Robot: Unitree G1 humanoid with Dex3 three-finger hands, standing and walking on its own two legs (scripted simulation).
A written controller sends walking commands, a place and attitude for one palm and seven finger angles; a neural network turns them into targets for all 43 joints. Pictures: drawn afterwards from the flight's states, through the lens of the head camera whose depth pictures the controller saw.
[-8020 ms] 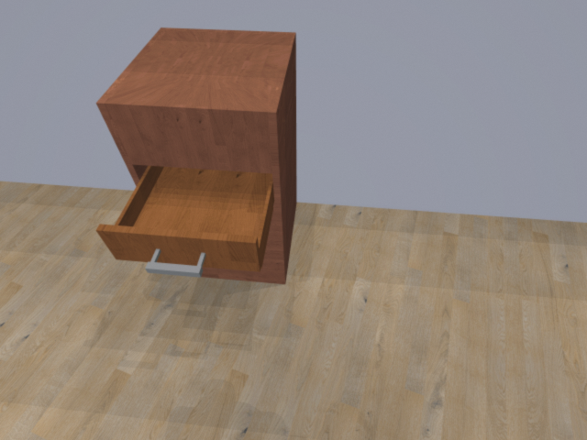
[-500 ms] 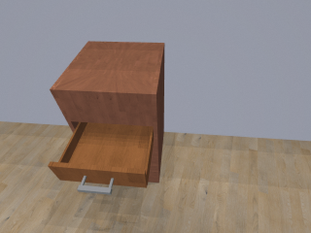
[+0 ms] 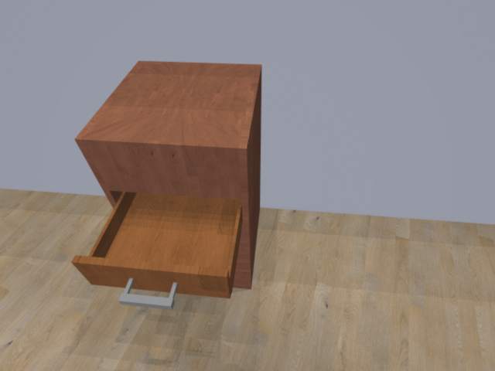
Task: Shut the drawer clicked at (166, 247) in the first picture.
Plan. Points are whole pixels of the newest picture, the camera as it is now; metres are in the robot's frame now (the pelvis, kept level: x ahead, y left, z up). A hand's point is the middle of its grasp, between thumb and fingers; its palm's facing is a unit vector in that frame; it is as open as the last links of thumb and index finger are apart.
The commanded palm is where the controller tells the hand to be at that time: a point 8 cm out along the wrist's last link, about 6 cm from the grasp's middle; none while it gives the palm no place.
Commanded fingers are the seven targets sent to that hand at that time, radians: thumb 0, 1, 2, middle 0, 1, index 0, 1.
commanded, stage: look again from close up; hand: left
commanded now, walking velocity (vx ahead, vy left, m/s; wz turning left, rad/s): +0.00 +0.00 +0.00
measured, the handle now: (149, 293) +0.34 +0.28 -0.24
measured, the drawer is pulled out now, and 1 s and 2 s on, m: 0.23 0.23 0.23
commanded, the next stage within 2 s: shuffle to correct the standing spot in 0.52 s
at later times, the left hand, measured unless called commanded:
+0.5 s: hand out of the picture +0.10 +0.19 -0.16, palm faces -0.06 -0.97 -0.24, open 7.3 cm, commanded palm none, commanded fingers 0.00 0.90 0.90 -0.20 -0.30 -0.20 -0.30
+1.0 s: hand out of the picture +0.03 +0.26 -0.18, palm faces -0.03 -0.95 -0.30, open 7.3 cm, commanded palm none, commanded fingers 0.00 0.90 0.90 -0.20 -0.30 -0.20 -0.30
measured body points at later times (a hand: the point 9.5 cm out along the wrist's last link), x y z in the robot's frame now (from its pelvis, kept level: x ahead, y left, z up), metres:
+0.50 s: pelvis +0.00 +0.00 +0.00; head +0.01 +0.00 +0.45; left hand +0.10 +0.24 -0.14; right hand +0.03 -0.24 -0.16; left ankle -0.01 +0.15 -0.74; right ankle -0.03 -0.11 -0.74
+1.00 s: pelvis -0.02 +0.05 -0.01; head +0.02 +0.05 +0.44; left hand +0.03 +0.31 -0.16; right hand +0.02 -0.21 -0.16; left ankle -0.01 +0.15 -0.74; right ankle -0.03 -0.11 -0.74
